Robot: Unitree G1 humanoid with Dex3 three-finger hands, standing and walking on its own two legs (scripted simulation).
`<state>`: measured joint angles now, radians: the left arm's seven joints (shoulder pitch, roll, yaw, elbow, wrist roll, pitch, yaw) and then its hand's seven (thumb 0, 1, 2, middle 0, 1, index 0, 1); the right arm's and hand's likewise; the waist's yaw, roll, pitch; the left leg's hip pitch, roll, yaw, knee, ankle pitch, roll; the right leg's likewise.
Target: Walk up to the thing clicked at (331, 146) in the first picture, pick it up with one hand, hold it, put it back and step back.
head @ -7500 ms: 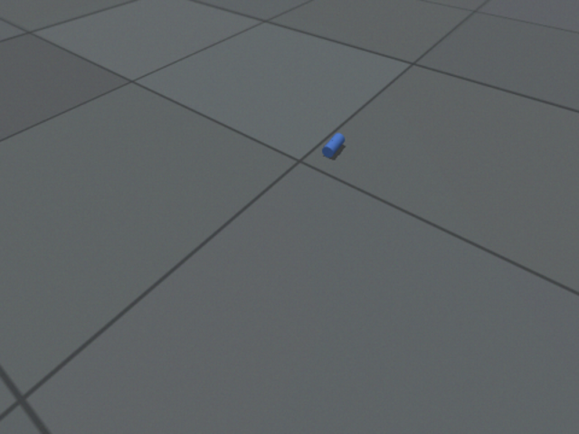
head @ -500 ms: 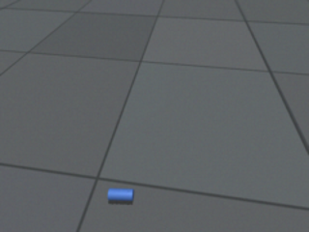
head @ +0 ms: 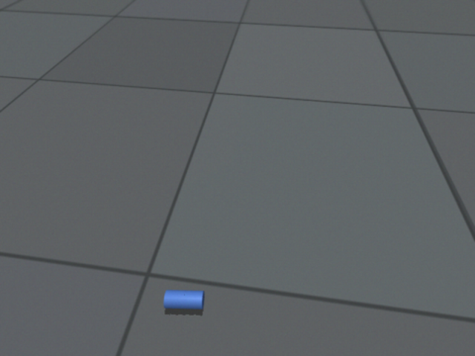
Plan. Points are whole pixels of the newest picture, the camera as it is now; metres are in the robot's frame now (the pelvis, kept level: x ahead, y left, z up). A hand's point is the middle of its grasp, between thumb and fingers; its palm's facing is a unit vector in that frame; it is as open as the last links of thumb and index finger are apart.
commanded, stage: stand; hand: left
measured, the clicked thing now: (184, 299) +0.48 +0.25 -0.75
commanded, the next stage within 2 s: none
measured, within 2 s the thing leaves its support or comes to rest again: neither
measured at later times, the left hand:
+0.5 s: hand out of the picture +0.09 +0.24 -0.16, palm faces -0.02 -0.94 -0.34, open 7.3 cm
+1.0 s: hand out of the picture +0.09 +0.24 -0.15, palm faces -0.02 -0.94 -0.35, open 7.3 cm
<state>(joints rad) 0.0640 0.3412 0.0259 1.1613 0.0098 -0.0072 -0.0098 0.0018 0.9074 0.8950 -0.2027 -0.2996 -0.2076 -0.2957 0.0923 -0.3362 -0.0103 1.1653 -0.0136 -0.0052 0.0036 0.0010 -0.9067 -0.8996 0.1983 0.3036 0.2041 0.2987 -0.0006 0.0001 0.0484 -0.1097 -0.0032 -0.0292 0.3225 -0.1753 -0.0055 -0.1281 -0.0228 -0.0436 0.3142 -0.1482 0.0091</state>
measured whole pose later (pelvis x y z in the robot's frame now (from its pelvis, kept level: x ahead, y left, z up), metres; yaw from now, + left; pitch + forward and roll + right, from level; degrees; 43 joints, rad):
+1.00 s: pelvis +0.01 -0.02 +0.00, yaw -1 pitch -2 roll +0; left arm 0.10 0.35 0.01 1.14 0.01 -0.01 -0.01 0.00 0.91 0.89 -0.20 -0.30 -0.21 -0.30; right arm 0.11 -0.35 0.00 1.15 -0.01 -0.01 0.00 0.00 -0.91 -0.90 0.20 0.30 0.20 0.30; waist 0.00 0.01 0.05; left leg -0.07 0.02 -0.02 0.29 -0.18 -0.03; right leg -0.11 0.00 -0.04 0.31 -0.16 -0.01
